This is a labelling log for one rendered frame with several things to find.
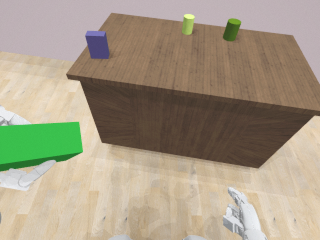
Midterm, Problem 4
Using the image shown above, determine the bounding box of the table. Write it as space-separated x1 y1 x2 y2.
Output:
66 13 320 169

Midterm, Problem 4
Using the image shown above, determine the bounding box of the robot right forearm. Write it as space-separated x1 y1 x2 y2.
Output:
242 229 268 240

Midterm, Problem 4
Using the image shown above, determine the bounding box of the robot left hand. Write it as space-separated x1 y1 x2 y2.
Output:
0 105 56 191

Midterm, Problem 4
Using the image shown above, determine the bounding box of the robot right hand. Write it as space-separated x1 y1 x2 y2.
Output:
223 187 262 237

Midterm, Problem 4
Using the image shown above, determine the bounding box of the sponge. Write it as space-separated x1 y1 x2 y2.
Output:
0 121 83 172

